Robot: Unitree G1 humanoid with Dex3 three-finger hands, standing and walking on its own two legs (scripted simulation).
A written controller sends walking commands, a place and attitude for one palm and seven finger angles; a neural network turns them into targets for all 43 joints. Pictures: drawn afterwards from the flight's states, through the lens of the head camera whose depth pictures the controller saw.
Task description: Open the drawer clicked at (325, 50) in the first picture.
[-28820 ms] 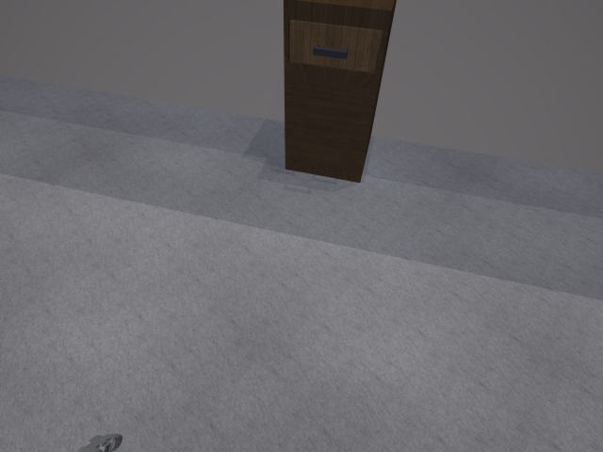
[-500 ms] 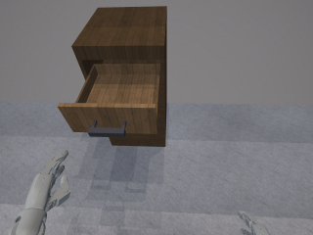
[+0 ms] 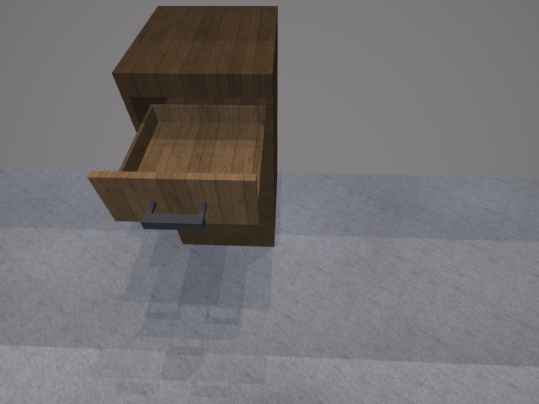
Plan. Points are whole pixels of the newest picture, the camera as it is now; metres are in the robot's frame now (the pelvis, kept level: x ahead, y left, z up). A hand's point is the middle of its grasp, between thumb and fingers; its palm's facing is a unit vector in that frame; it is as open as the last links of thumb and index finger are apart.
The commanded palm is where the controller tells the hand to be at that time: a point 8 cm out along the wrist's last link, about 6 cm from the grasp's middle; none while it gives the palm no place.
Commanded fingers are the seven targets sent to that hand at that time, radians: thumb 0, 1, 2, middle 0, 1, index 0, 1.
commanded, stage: let the arm hang, fingers relaxed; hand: left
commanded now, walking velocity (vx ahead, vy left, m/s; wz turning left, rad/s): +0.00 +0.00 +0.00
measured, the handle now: (176, 213) +0.50 +0.25 -0.11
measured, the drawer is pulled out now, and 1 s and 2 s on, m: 0.30 0.30 0.30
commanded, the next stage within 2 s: look to check the result in 0.48 s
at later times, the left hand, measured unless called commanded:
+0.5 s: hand out of the picture +0.01 +0.17 -0.17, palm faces +0.05 -0.98 -0.21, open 7.3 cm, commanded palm none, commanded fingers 0.00 0.90 0.90 -0.20 -0.30 -0.20 -0.30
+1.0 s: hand out of the picture +0.02 +0.17 -0.17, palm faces +0.06 -0.98 -0.21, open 7.4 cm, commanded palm none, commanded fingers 0.00 0.90 0.90 -0.20 -0.30 -0.20 -0.30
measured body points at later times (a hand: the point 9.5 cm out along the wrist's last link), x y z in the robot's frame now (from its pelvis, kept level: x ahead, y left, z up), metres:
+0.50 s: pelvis +0.00 +0.00 +0.00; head +0.02 -0.01 +0.45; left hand +0.01 +0.22 -0.16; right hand -0.06 -0.19 -0.16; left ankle -0.02 +0.14 -0.74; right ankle +0.08 -0.10 -0.74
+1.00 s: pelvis +0.02 +0.00 +0.00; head +0.04 -0.01 +0.45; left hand +0.01 +0.22 -0.15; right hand -0.02 -0.20 -0.16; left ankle -0.02 +0.14 -0.74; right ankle +0.08 -0.10 -0.74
